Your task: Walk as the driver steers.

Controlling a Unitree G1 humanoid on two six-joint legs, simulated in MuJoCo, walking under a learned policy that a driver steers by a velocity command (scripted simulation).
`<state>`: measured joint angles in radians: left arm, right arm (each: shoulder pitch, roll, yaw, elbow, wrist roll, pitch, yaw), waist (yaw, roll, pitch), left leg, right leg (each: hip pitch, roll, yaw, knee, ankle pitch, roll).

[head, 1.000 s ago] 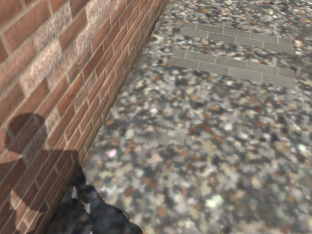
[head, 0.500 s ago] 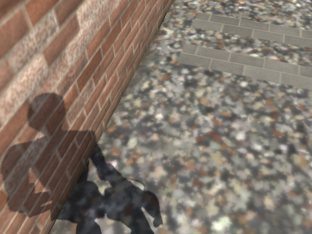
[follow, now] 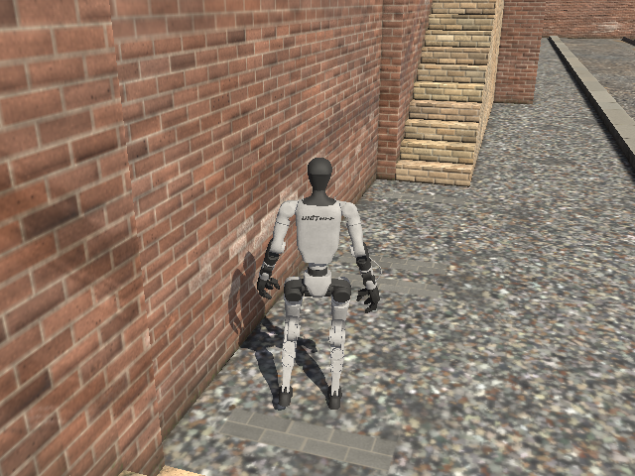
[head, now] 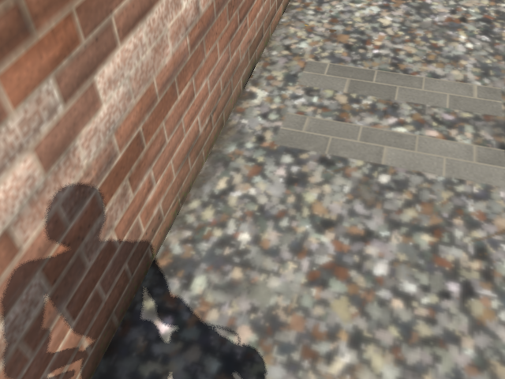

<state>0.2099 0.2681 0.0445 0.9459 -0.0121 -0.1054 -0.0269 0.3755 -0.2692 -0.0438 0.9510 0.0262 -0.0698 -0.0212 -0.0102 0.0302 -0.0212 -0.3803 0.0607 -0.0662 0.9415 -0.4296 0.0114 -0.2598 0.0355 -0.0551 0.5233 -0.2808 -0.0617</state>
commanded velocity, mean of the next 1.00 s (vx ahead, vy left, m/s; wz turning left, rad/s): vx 0.48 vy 0.00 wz -0.26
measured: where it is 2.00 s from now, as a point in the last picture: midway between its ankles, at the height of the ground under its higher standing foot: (361, 268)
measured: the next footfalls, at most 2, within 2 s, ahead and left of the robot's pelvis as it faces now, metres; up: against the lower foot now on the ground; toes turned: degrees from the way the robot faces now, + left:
left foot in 0.36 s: +0.33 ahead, +0.12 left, +0.00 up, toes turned +3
right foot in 0.92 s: +0.55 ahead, -0.22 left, +0.00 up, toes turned -19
